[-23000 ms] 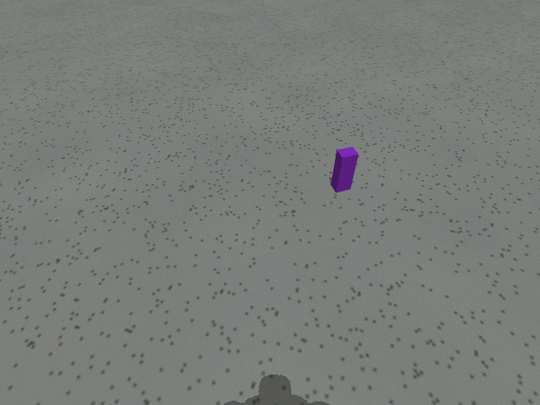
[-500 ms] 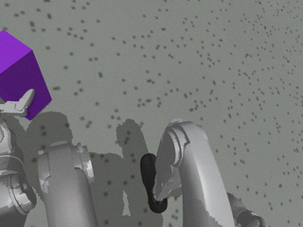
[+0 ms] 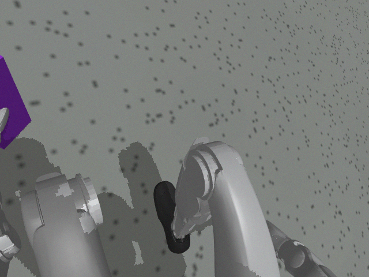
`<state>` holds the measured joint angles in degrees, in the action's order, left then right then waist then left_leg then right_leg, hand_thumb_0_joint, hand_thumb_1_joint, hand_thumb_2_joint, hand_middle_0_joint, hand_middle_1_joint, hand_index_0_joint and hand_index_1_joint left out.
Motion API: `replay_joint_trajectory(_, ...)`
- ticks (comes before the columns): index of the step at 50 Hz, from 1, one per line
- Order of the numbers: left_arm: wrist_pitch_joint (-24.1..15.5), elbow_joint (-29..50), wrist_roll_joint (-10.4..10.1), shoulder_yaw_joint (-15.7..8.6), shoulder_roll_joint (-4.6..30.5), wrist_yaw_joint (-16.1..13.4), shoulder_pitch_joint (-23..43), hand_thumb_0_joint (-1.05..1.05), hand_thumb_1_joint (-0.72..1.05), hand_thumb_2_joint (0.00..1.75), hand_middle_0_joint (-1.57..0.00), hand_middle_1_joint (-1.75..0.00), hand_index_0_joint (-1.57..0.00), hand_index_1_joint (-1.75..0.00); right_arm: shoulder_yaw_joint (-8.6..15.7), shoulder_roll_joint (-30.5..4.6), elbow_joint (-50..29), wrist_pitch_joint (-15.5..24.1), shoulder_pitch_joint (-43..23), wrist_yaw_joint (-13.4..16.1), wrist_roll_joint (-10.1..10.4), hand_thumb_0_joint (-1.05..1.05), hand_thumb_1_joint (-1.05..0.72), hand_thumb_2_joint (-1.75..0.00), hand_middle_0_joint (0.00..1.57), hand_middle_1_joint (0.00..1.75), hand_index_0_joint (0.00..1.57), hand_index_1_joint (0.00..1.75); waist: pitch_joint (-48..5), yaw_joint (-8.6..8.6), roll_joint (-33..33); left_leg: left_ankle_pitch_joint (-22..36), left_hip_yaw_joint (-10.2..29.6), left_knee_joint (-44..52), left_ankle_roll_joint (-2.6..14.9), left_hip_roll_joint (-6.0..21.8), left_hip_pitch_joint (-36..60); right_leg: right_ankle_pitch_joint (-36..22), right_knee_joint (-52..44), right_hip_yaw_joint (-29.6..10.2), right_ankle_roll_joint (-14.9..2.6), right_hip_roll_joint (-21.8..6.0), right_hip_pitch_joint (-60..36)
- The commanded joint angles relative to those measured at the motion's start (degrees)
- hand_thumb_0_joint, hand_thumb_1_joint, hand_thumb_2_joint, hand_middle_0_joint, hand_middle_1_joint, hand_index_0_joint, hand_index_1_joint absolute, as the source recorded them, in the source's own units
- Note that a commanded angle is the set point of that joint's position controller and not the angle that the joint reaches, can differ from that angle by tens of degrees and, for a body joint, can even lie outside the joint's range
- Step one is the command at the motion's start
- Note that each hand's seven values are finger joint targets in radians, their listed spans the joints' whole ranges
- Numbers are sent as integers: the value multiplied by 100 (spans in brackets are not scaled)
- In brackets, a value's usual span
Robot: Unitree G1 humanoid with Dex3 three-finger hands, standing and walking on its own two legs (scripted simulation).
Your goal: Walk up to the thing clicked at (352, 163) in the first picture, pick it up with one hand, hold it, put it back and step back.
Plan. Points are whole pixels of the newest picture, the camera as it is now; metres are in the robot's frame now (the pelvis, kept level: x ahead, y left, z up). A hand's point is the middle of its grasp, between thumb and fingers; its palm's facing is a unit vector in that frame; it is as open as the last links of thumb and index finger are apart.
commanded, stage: lower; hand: left
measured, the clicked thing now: out of the picture +0.48 +0.27 -0.15
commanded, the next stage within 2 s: loosen in 0.42 s
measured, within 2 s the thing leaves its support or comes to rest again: rests again in 1.42 s
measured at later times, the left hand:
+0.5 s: hand out of the picture +0.46 +0.28 -0.15, palm faces +0.39 -0.92 +0.01, open 10.6 cm
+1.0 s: hand out of the picture +0.47 +0.28 -0.15, palm faces +0.39 -0.92 +0.02, open 14.6 cm
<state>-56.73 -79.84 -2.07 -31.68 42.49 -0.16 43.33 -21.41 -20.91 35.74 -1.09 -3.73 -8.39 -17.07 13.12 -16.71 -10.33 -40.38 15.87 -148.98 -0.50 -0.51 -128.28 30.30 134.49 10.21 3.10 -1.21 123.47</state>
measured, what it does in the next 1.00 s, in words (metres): stands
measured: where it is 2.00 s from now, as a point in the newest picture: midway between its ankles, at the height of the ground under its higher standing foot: (133, 255)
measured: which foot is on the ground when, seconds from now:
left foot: down 0.00-1.00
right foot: down 0.00-1.00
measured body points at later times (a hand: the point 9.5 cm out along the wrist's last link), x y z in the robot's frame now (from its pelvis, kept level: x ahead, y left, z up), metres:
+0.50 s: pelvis +0.00 +0.00 +0.00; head +0.24 +0.16 +0.34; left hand +0.44 +0.33 -0.15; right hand +0.12 -0.26 -0.05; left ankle +0.08 +0.12 -0.26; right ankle +0.15 -0.13 -0.26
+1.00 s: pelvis +0.00 +0.01 +0.00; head +0.24 +0.17 +0.34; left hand +0.44 +0.33 -0.15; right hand +0.13 -0.26 -0.04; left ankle +0.08 +0.12 -0.26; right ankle +0.15 -0.13 -0.26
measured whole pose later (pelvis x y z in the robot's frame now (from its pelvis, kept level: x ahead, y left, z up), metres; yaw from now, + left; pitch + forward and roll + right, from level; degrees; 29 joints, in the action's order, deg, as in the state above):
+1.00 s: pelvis +0.00 +0.01 +0.00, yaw -2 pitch +16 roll -17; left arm -60.4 -82.9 -2.7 -30.9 47.5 -1.4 43.7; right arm -26.6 -21.2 33.1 -2.1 -6.5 -8.3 -19.1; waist 15.9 -17.0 -13.1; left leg -41.1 18.7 -150.5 0.0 -0.2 -127.1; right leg 29.7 133.4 12.4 3.9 0.0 121.0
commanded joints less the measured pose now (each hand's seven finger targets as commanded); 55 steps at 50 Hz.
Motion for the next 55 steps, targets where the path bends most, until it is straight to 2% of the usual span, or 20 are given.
replay_joint_trajectory(1, -587, 1036, 22, 15, 1203, -62, 1669, 0, 18, 128, -120, -136, -121, -137, 502, -1917, -107, -50, 479, 71, -58, 0, -90, -90, 20, 30, 20, 30, -3539, -449, 2856, 528, -357, 2014, -63, 250, 2275, -461, -846, 485, -357, 265, -1956)
replay_joint_trajectory(12, -690, 968, 17, -31, 1409, -156, 1578, 0, 19, 123, -117, -131, -118, -132, 363, -1987, -126, -55, 426, 74, -132, 0, -89, -90, 20, 30, 20, 30, -3520, -503, 2984, 824, -249, 1977, -97, 284, 2433, -732, -779, 583, -347, 300, -2103)
replay_joint_trajectory(16, -713, 878, 49, 70, 1340, -187, 1593, 0, 21, 123, -115, -129, -115, -130, 304, -1987, -143, -66, 391, 56, -153, 0, -89, -90, 20, 30, 20, 30, -3382, -568, 2995, 851, -193, 1983, -99, 295, 2406, -771, -755, 610, -341, 304, -2083)
replay_joint_trajectory(17, -717, 824, 45, -18, 1446, -193, 1506, 0, 20, 122, -115, -129, -116, -130, 297, -2009, -163, -76, 395, 61, -155, 0, -89, -90, 20, 30, 20, 30, -3417, -553, 2941, 873, -202, 1966, -93, 290, 2379, -782, -774, 620, -337, 317, -2144)
replay_joint_trajectory(18, -727, 898, 40, 68, 1400, -184, 1596, 0, 20, 121, -114, -127, -115, -128, 284, -1987, -171, -80, 353, 56, -160, 0, -89, -90, 20, 30, 20, 30, -3377, -558, 2965, 896, -221, 1945, -88, 296, 2377, -793, -789, 596, -340, 318, -2139)
replay_joint_trajectory(19, -735, 881, 33, -11, 1509, -198, 1619, 0, 21, 121, -114, -127, -115, -128, 262, -2004, -191, -86, 369, 58, -165, 0, -89, -90, 20, 30, 20, 30, -3386, -561, 2950, 820, -207, 1969, -85, 293, 2339, -729, -798, 624, -337, 330, -2175)
replay_joint_trajectory(20, -735, 807, 10, 11, 1393, -193, 1505, 0, 22, 121, -114, -127, -115, -128, 263, -1998, -208, -81, 315, 55, -168, 0, -89, -90, 20, 30, 20, 30, -3356, -545, 2915, 836, -202, 1947, -84, 301, 2376, -755, -800, 616, -326, 321, -2165)
replay_joint_trajectory(24, -756, 761, 0, 35, 1524, -176, 1615, 0, 21, 121, -115, -128, -116, -129, 233, -2017, -217, -81, 251, 70, -166, 0, -89, -90, 20, 30, 20, 30, -3195, -583, 2856, 577, -188, 1950, -58, 318, 2237, -560, -855, 623, -329, 345, -2076)
replay_joint_trajectory(26, -776, 674, -15, 57, 1446, -183, 1571, 0, 21, 121, -115, -128, -116, -128, 219, -2054, -235, -95, 252, 72, -178, 0, -89, -90, 20, 30, 20, 30, -3184, -654, 2836, 548, -131, 1968, -75, 326, 2288, -545, -826, 689, -318, 342, -2054)
replay_joint_trajectory(27, -797, 695, -51, 22, 1471, -180, 1550, 0, 20, 113, -116, -124, -119, -123, 202, -2049, -210, -93, 263, 75, -187, 0, -90, -90, 20, 30, 20, 30, -3253, -609, 2789, 595, -149, 1928, -67, 318, 2270, -600, -830, 678, -305, 353, -2150)
replay_joint_trajectory(30, -830, 704, -10, 30, 1541, -187, 1579, 0, 5, 89, -101, -102, -105, -99, 174, -2059, -209, -118, 228, 87, -207, 0, -90, -89, 20, 30, 20, 30, -3267, -618, 2933, 853, -86, 1971, -121, 339, 2484, -764, -759, 722, -312, 341, -2090)
replay_joint_trajectory(33, -837, 668, -29, 102, 1480, -185, 1657, 0, -12, 65, -93, -87, -95, -85, 159, -2033, -219, -131, 192, 87, -211, 0, -89, -89, 20, 30, 20, 30, -3144, -642, 2825, 655, -138, 1924, -78, 320, 2270, -640, -826, 696, -317, 362, -2117)
replay_joint_trajectory(35, -835, 565, -41, 51, 1537, -183, 1547, 0, -22, 56, -88, -81, -92, -78, 135, -2017, -250, -126, 184, 81, -207, 0, -89, -89, 20, 30, 20, 30, -3206, -602, 2765, 671, -164, 1884, -56, 306, 2223, -652, -859, 685, -303, 379, -2204)
replay_joint_trajectory(39, -808, 528, -54, 154, 1451, -140, 1537, 0, -49, 34, -61, -52, -62, -51, 128, -2017, -239, -122, 181, 94, -223, 0, -90, -90, 20, 30, 20, 30, -3178, -631, 2696, 595, -200, 1840, -35, 309, 2159, -604, -900, 689, -290, 390, -2228)
replay_joint_trajectory(41, -779, 423, -22, 120, 1491, -139, 1444, 0, -58, 26, -55, -45, -56, -44, 150, -2047, -263, -132, 136, 97, -212, 0, -90, -90, 20, 30, 20, 30, -3044, -592, 2730, 443, -149, 1945, -60, 319, 2184, -467, -885, 727, -315, 381, -2041)
replay_joint_trajectory(46, -762, 525, -66, 81, 1476, -148, 1343, 0, -61, 16, -40, -30, -40, -30, 119, -2036, -294, -161, 137, 92, -213, 0, -91, -90, 20, 30, 20, 30, -3202, -530, 2758, 713, -133, 1940, -81, 321, 2288, -680, -833, 743, -311, 387, -2180)
replay_joint_trajectory(47, -749, 486, -60, 52, 1513, -162, 1347, 0, -61, 14, -37, -27, -37, -27, 115, -2060, -288, -170, 191, 93, -211, 0, -90, -90, 20, 30, 20, 30, -3182, -580, 2787, 786, -115, 1942, -81, 323, 2282, -728, -813, 766, -306, 384, -2212)
replay_joint_trajectory(48, -751, 556, -63, 33, 1534, -166, 1354, 0, -61, 12, -33, -23, -33, -24, 125, -2045, -296, -171, 155, 91, -211, 0, -90, -90, 20, 30, 20, 30, -3177, -536, 2740, 767, -140, 1924, -68, 322, 2237, -721, -828, 745, -306, 392, -2212)
replay_joint_trajectory(52, -765, 637, -30, 140, 1482, -169, 1521, 0, -61, 5, -24, -13, -23, -14, 141, -2051, -294, -167, 104, 92, -214, 0, -91, -90, 20, 30, 20, 30, -3056, -612, 2830, 555, -119, 1956, -78, 333, 2252, -560, -827, 769, -320, 392, -2023)
replay_joint_trajectory(55, -768, 636, 0, 92, 1567, -186, 1472, 0, -61, 2, -17, -7, -16, -8, 137, -2049, -280, -185, 195, 80, -220, 0, -91, -90, 20, 30, 20, 30, -3110, -597, 2873, 598, -114, 1973, -82, 329, 2261, -581, -836, 771, -326, 395, -2099)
